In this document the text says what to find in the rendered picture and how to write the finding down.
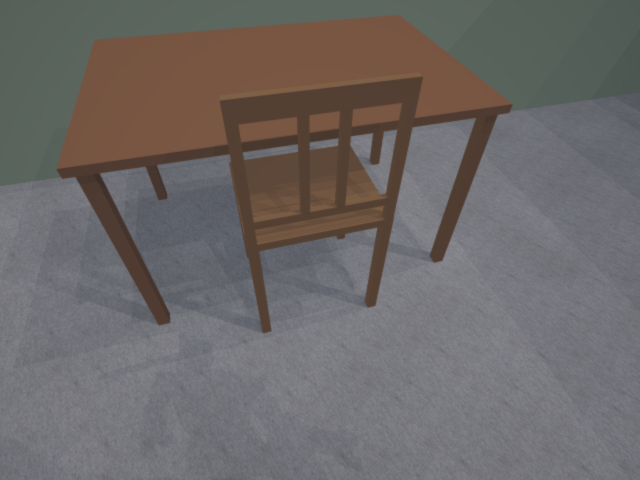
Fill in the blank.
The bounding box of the table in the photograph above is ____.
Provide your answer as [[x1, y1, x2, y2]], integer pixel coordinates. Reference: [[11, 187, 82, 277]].
[[56, 15, 513, 325]]

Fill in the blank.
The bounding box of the chair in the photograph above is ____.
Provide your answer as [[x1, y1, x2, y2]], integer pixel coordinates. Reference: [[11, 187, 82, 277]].
[[219, 72, 423, 333]]

